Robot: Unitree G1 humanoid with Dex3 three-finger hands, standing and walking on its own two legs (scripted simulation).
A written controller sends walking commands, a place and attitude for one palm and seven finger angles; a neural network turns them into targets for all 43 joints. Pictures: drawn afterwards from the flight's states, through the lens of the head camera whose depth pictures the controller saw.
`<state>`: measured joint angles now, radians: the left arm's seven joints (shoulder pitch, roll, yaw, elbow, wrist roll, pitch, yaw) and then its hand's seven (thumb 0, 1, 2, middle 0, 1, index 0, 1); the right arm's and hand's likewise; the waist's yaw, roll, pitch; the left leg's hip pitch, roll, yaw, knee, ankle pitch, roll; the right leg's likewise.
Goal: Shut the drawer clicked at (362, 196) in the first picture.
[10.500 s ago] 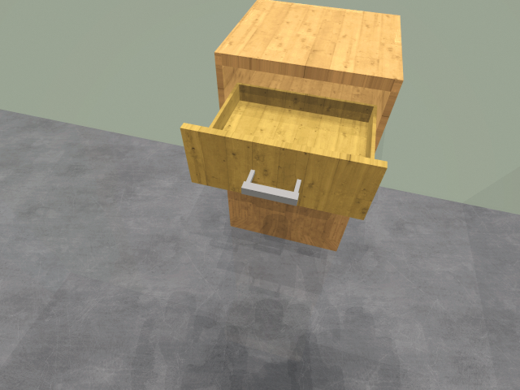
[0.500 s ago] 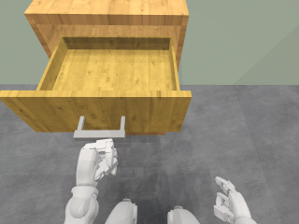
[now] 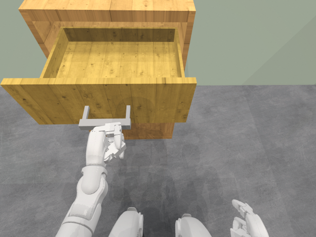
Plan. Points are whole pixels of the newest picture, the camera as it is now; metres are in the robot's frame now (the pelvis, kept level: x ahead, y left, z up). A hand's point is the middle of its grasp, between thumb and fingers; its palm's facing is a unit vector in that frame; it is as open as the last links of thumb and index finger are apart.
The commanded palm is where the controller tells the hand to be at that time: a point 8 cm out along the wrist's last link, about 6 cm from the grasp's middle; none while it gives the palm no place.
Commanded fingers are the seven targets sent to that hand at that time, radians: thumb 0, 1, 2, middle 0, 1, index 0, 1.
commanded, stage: push the drawer shut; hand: left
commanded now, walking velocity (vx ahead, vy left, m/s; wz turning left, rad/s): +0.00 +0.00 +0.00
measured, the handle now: (106, 117) +0.41 +0.15 +0.03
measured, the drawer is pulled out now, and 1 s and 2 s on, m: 0.25 0.12 0.00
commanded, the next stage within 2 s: none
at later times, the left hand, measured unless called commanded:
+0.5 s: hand (125, 121) +0.40 +0.10 +0.03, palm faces +0.03 -1.00 -0.04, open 3.1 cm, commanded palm +0.39 +0.15 +0.04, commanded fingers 0.00 0.90 0.90 -1.40 -1.60 -1.40 -1.60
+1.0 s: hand (127, 100) +0.47 +0.10 +0.03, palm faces +0.06 -1.00 -0.04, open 3.3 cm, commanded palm +0.44 +0.15 +0.04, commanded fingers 0.00 0.90 0.90 -1.40 -1.60 -1.40 -1.60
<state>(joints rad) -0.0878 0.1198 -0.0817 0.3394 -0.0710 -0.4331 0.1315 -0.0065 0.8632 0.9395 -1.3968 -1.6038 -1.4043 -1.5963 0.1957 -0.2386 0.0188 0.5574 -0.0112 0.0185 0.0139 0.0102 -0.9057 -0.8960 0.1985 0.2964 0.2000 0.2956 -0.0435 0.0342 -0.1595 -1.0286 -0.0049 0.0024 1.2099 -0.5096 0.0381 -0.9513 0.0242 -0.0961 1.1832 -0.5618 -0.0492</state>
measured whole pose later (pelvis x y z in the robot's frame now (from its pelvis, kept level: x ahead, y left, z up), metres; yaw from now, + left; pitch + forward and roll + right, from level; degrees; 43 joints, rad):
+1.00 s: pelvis +0.00 +0.00 +0.00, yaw -2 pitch +23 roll -2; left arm -0.66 0.20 0.19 0.96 -0.03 -0.53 0.13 0.03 0.87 0.93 -1.40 -1.60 -1.40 -1.60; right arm 0.31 -0.24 0.01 0.64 -0.04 0.06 0.04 0.01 -0.91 -0.90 0.20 0.30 0.20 0.30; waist -0.14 0.04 -0.16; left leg -1.11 0.01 0.03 1.20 -0.50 0.04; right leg -1.05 0.04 -0.07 1.18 -0.54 -0.04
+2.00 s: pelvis +0.00 +0.01 -0.02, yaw -4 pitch +30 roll -5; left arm -1.11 0.46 0.37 1.30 0.06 -0.47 0.09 0.04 0.84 0.92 -1.40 -1.60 -1.40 -1.60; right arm 0.41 -0.25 0.05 0.64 -0.08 0.10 0.07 0.00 -0.91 -0.90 0.20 0.30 0.20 0.30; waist -0.27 0.06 -0.14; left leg -1.29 0.03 0.00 1.28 -0.52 0.05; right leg -1.20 0.06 -0.09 1.21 -0.54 -0.04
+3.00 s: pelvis -0.02 +0.02 -0.03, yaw -5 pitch +31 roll -7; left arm -1.19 0.51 0.36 1.26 0.07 -0.38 0.10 0.05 0.80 0.92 -1.40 -1.60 -1.40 -1.60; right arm 0.44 -0.25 0.07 0.64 -0.08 0.04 0.08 0.00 -0.91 -0.90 0.20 0.30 0.20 0.30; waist -0.29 0.07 -0.13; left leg -1.38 0.04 -0.01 1.32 -0.49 0.06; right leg -1.28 0.07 -0.11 1.23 -0.50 -0.03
